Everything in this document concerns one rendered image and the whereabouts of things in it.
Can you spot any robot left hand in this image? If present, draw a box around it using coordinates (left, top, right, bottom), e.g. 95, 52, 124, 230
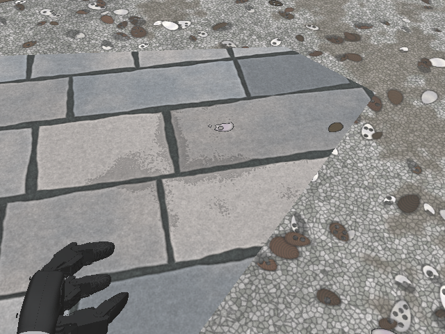
16, 241, 129, 334

